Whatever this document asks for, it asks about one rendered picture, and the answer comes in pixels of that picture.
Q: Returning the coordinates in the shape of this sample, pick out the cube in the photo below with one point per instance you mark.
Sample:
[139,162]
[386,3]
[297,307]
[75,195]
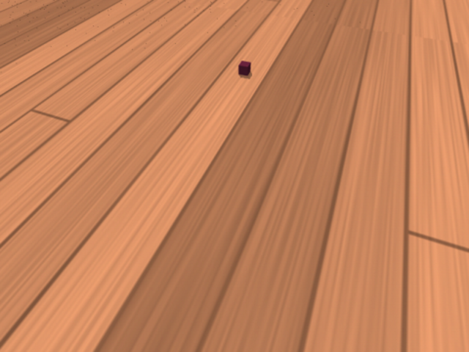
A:
[244,68]

